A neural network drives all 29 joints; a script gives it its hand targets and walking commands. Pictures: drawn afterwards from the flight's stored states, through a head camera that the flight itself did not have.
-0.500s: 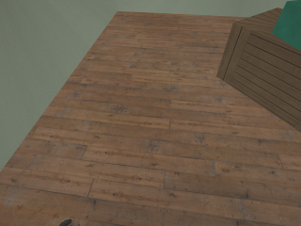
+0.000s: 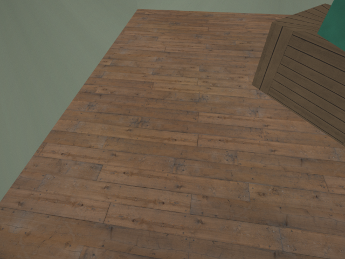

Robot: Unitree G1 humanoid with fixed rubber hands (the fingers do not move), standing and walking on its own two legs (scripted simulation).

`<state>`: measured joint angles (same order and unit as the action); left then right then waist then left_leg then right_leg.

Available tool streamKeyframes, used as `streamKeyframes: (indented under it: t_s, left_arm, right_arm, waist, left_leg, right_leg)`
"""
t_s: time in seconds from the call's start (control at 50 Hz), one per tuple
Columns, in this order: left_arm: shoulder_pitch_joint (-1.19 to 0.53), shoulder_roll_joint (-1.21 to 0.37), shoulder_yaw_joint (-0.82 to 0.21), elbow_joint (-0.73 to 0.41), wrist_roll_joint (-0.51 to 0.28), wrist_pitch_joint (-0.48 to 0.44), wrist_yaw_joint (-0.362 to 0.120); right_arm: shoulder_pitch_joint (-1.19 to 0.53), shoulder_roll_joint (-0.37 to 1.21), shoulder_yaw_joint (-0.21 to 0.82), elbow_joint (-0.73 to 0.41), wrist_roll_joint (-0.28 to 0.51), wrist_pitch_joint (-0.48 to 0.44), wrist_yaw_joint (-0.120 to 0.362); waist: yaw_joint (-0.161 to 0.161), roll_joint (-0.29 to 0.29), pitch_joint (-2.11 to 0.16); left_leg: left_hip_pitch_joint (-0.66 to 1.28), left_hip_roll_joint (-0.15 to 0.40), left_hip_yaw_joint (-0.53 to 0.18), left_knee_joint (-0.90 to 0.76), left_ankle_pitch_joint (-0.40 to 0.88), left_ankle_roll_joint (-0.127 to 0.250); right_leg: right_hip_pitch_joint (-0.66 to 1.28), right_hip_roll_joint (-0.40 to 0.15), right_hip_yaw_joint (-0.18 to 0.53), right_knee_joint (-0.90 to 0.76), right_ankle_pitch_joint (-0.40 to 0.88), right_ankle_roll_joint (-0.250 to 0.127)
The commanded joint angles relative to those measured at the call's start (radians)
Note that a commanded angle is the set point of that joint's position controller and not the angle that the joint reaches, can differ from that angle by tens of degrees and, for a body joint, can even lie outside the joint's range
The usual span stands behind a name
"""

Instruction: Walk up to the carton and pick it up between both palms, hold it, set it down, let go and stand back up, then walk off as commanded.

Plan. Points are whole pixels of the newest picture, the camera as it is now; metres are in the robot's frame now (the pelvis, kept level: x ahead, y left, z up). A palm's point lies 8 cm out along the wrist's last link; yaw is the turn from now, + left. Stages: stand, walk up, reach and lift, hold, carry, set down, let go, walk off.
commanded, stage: walk up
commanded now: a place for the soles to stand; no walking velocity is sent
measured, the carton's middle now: out of the picture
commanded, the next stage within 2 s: none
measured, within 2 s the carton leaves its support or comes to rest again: neither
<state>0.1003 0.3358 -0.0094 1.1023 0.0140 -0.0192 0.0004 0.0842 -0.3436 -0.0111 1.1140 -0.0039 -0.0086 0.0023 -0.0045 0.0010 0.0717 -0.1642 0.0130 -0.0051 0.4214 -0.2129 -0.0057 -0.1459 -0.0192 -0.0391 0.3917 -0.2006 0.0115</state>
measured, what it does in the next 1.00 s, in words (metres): walks ahead, turning right: right foot, then left foot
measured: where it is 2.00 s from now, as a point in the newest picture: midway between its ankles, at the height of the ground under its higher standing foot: (260, 182)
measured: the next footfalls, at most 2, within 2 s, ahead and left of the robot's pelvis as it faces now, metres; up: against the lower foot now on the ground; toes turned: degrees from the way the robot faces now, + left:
right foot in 0.32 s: +0.14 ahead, -0.25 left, +0.00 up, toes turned -25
left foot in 0.68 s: +0.38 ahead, -0.10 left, +0.00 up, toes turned -21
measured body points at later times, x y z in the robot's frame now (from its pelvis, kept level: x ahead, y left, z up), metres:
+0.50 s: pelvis +0.12 -0.11 -0.03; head +0.09 -0.15 +0.42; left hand +0.31 +0.18 -0.10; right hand +0.15 -0.47 -0.14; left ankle +0.12 +0.02 -0.69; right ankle +0.11 -0.23 -0.74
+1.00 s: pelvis +0.33 -0.21 -0.01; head +0.35 -0.21 +0.43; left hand +0.65 -0.06 -0.11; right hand +0.13 -0.51 -0.10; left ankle +0.34 -0.09 -0.74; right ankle +0.33 -0.39 -0.70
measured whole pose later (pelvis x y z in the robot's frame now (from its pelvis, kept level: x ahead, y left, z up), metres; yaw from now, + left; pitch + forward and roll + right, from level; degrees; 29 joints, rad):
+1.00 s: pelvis +0.33 -0.21 -0.01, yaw -37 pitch -1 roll +2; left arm 0.11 0.46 0.08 0.87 -0.01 -0.06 -0.09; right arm 0.32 -0.47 -0.09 0.88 -0.02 -0.11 0.05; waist -0.10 -0.07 0.05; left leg -0.11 0.07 0.27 0.52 -0.37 0.00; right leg -0.58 -0.11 -0.01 0.87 -0.28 0.01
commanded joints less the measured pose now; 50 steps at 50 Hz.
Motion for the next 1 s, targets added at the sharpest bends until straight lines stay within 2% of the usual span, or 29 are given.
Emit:
streamKeyframes:
  t_s: [0.0, 0.04, 0.06, 0.1, 0.16, 0.22, 0.24, 0.26, 0.28, 0.3, 0.32, 0.34, 0.36, 0.4, 0.46, 0.52, 0.56, 0.6, 0.62, 0.64, 0.66, 0.68, 0.7, 0.78, 0.8, 0.84, 0.9, 0.92, 0.98]
  left_arm:
    - [-0.137, 0.290, 0.122, -0.211, 0.016, 0.013, -0.083]
    - [-0.163, 0.275, 0.120, -0.264, 0.042, 0.012, -0.100]
    - [-0.135, 0.297, 0.129, -0.253, 0.033, 0.011, -0.108]
    - [-0.102, 0.284, 0.142, -0.270, 0.015, 0.014, -0.127]
    - [-0.040, 0.284, 0.143, -0.281, 0.007, 0.019, -0.143]
    - [-0.012, 0.266, 0.159, -0.258, 0.004, 0.013, -0.151]
    - [0.090, 0.276, 0.171, -0.241, 0.005, 0.012, -0.142]
    - [0.168, 0.336, 0.201, -0.188, 0.017, 0.006, -0.132]
    - [0.314, 0.356, 0.216, -0.156, 0.022, -0.005, -0.115]
    - [0.402, 0.431, 0.231, -0.147, 0.019, -0.011, -0.092]
    - [0.279, 0.492, 0.228, -0.205, 0.019, -0.014, -0.081]
    - [0.166, 0.491, 0.233, -0.226, 0.004, -0.012, -0.082]
    - [0.183, 0.500, 0.227, -0.241, -0.006, -0.015, -0.082]
    - [0.151, 0.426, 0.189, -0.247, -0.027, -0.040, -0.064]
    - [0.060, 0.428, 0.173, -0.276, -0.014, -0.048, -0.057]
    - [0.078, 0.403, 0.156, -0.309, -0.009, -0.064, -0.062]
    - [0.009, 0.387, 0.156, -0.332, -0.010, -0.068, -0.059]
    - [0.038, 0.345, 0.149, -0.318, -0.015, -0.061, -0.059]
    - [0.040, 0.321, 0.131, -0.331, -0.012, -0.062, -0.071]
    - [-0.003, 0.289, 0.126, -0.361, 0.002, -0.064, -0.069]
    - [0.013, 0.178, 0.102, -0.360, -0.009, -0.066, -0.060]
    - [0.093, 0.219, 0.107, -0.335, 0.003, -0.061, -0.050]
    - [0.152, 0.323, 0.125, -0.318, 0.021, -0.061, -0.052]
    - [0.097, 0.346, 0.135, -0.265, -0.016, -0.070, -0.055]
    - [0.071, 0.328, 0.130, -0.270, -0.023, -0.067, -0.063]
    - [0.008, 0.298, 0.122, -0.297, -0.018, -0.059, -0.076]
    - [-0.061, 0.249, 0.114, -0.313, -0.024, -0.056, -0.094]
    - [-0.067, 0.231, 0.107, -0.329, -0.027, -0.054, -0.096]
    - [-0.144, 0.240, 0.105, -0.321, -0.017, -0.050, -0.099]
  right_arm:
    - [0.069, -0.420, -0.139, -0.123, -0.036, -0.050, 0.020]
    - [0.051, -0.424, -0.136, -0.171, -0.027, -0.069, 0.012]
    - [0.037, -0.398, -0.144, -0.183, -0.028, -0.075, 0.011]
    - [-0.007, -0.395, -0.152, -0.222, -0.022, -0.092, 0.014]
    - [-0.067, -0.422, -0.158, -0.259, -0.029, -0.097, 0.027]
    - [-0.103, -0.395, -0.151, -0.279, -0.026, -0.090, 0.042]
    - [-0.138, -0.407, -0.147, -0.288, -0.028, -0.087, 0.047]
    - [-0.140, -0.349, -0.138, -0.300, -0.024, -0.083, 0.047]
    - [-0.152, -0.303, -0.109, -0.302, -0.030, -0.075, 0.049]
    - [-0.133, -0.216, -0.075, -0.335, -0.008, -0.076, 0.063]
    - [-0.085, -0.213, -0.068, -0.343, 0.004, -0.069, 0.069]
    - [-0.049, -0.294, -0.096, -0.343, 0.016, -0.070, 0.072]
    - [-0.074, -0.340, -0.100, -0.346, 0.006, -0.093, 0.079]
    - [-0.091, -0.328, -0.095, -0.328, 0.003, -0.106, 0.074]
    - [0.053, -0.334, -0.098, -0.298, 0.011, -0.099, 0.068]
    - [0.055, -0.327, -0.114, -0.312, 0.001, -0.087, 0.075]
    - [0.110, -0.319, -0.128, -0.319, -0.020, -0.091, 0.070]
    - [0.112, -0.286, -0.119, -0.308, -0.020, -0.099, 0.065]
    - [0.152, -0.296, -0.136, -0.284, -0.031, -0.103, 0.063]
    - [0.288, -0.349, -0.154, -0.262, -0.044, -0.106, 0.053]
    - [0.405, -0.412, -0.171, -0.259, -0.061, -0.111, 0.035]
    - [0.257, -0.420, -0.165, -0.307, -0.039, -0.118, 0.036]
    - [0.151, -0.430, -0.165, -0.325, -0.010, -0.118, 0.043]
    - [0.171, -0.359, -0.134, -0.317, -0.002, -0.133, 0.031]
    - [0.153, -0.352, -0.125, -0.302, -0.014, -0.130, 0.031]
    - [0.160, -0.355, -0.122, -0.310, -0.006, -0.129, 0.037]
    - [0.191, -0.347, -0.128, -0.308, -0.022, -0.124, 0.040]
    - [0.171, -0.380, -0.137, -0.317, -0.016, -0.128, 0.040]
    - [0.226, -0.394, -0.140, -0.313, -0.007, -0.120, 0.040]
  waist:
    - [-0.079, 0.219, -0.010]
    - [-0.080, 0.125, -0.064]
    - [-0.070, 0.056, -0.050]
    - [-0.042, 0.159, -0.045]
    - [-0.003, 0.135, -0.084]
    - [0.021, 0.147, -0.015]
    - [0.097, 0.138, -0.065]
    - [0.138, -0.099, -0.050]
    - [0.218, -0.273, -0.064]
    - [0.255, -0.568, -0.075]
    - [0.176, -0.577, 0.019]
    - [0.116, -0.384, 0.040]
    - [0.110, -0.323, 0.042]
    - [0.070, -0.206, 0.014]
    - [0.001, -0.196, -0.021]
    - [-0.001, -0.172, 0.007]
    - [-0.073, -0.155, -0.016]
    - [-0.051, -0.033, 0.008]
    - [-0.093, 0.028, -0.061]
    - [-0.180, 0.166, -0.115]
    - [-0.228, 0.421, -0.147]
    - [-0.121, 0.317, -0.110]
    - [-0.052, 0.241, -0.086]
    - [-0.072, 0.134, -0.060]
    - [-0.068, 0.143, -0.016]
    - [-0.061, 0.142, 0.045]
    - [-0.087, 0.203, 0.071]
    - [-0.086, 0.220, 0.019]
    - [-0.088, 0.141, 0.008]
  left_leg:
    - [0.307, 0.341, -0.266, -0.230, -0.543, 0.173]
    - [0.267, 0.519, -0.364, -0.284, -0.470, 0.269]
    - [0.258, 0.470, -0.313, -0.285, -0.449, 0.260]
    - [0.196, 0.425, -0.196, -0.284, -0.446, 0.224]
    - [0.178, 0.420, -0.047, -0.224, -0.314, 0.224]
    - [-0.011, 0.286, 0.142, -0.136, -0.291, 0.170]
    - [-0.092, 0.290, 0.162, -0.079, -0.390, 0.153]
    - [-0.231, 0.242, 0.219, 0.094, -0.382, 0.134]
    - [-0.368, 0.181, 0.257, 0.410, -0.193, 0.106]
    - [-0.594, -0.002, 0.290, 0.797, -0.418, 0.058]
    - [-0.622, 0.020, 0.107, 0.856, -0.374, 0.020]
    - [-0.574, 0.065, 0.076, 0.779, -0.361, 0.005]
    - [-0.553, 0.067, 0.064, 0.784, -0.344, -0.002]
    - [-0.556, 0.100, 0.001, 0.742, -0.272, 0.008]
    - [-0.356, 0.116, 0.010, 0.496, -0.342, 0.019]
    - [-0.249, 0.085, 0.034, 0.383, -0.180, 0.015]
    - [-0.121, 0.106, 0.012, 0.299, -0.007, 0.008]
    - [-0.059, 0.061, 0.079, 0.224, 0.049, 0.001]
    - [0.119, 0.029, 0.083, 0.199, 0.053, 0.037]
    - [0.292, 0.104, -0.049, 0.120, -0.183, 0.078]
    - [0.414, 0.265, -0.340, -0.053, -0.467, 0.102]
    - [0.235, 0.458, -0.684, -0.294, -0.843, 0.162]
    - [0.145, 0.514, -0.754, -0.347, -0.886, 0.201]
    - [0.127, 0.377, -0.316, -0.216, -0.223, 0.132]
    - [0.076, 0.331, -0.233, -0.206, -0.177, 0.200]
    - [0.068, 0.313, -0.094, -0.206, -0.182, 0.213]
    - [0.097, 0.275, 0.026, -0.177, 0.061, 0.214]
    - [0.119, 0.336, 0.043, -0.173, 0.110, 0.209]
    - [0.054, 0.321, 0.110, -0.139, 0.158, 0.179]
  right_leg:
    - [-0.606, -0.037, 0.075, 0.365, -0.255, -0.034]
    - [-0.624, -0.128, 0.121, 0.544, -0.267, -0.015]
    - [-0.605, -0.157, 0.129, 0.545, -0.235, -0.020]
    - [-0.584, -0.197, 0.122, 0.566, -0.184, -0.001]
    - [-0.477, -0.225, 0.070, 0.468, -0.188, -0.010]
    - [-0.287, -0.154, -0.044, 0.326, -0.113, -0.011]
    - [-0.131, -0.133, -0.074, 0.288, -0.094, -0.029]
    - [0.015, -0.086, -0.120, 0.280, -0.064, -0.041]
    - [0.169, -0.026, -0.074, 0.255, -0.148, -0.079]
    - [0.225, -0.144, 0.253, 0.011, -0.477, -0.143]
    - [0.000, -0.267, 0.639, -0.260, -0.822, -0.202]
    - [-0.035, -0.350, 0.797, -0.346, -0.835, -0.294]
    - [-0.025, -0.332, 0.808, -0.350, -0.651, -0.342]
    - [-0.001, -0.313, 0.617, -0.177, -0.228, -0.309]
    - [-0.169, -0.274, 0.422, -0.124, -0.303, -0.257]
    - [-0.261, -0.231, 0.382, -0.158, -0.331, -0.261]
    - [-0.356, -0.234, 0.349, -0.094, -0.312, -0.212]
    - [-0.358, -0.171, 0.318, -0.038, -0.340, -0.190]
    - [-0.471, -0.129, 0.264, 0.057, -0.335, -0.187]
    - [-0.623, -0.039, 0.167, 0.331, -0.322, -0.130]
    - [-0.784, 0.131, 0.106, 0.685, -0.346, -0.091]
    - [-0.764, 0.077, 0.099, 0.874, -0.297, -0.065]
    - [-0.683, 0.019, 0.142, 0.917, -0.232, -0.062]
    - [-0.603, -0.086, 0.161, 0.811, -0.097, -0.006]
    - [-0.600, -0.101, 0.133, 0.744, -0.124, -0.003]
    - [-0.596, -0.110, 0.093, 0.599, -0.102, 0.007]
    - [-0.590, -0.109, 0.024, 0.459, -0.055, 0.003]
    - [-0.538, -0.138, 0.042, 0.368, -0.081, -0.012]
    - [-0.409, -0.089, -0.056, 0.318, 0.046, -0.050]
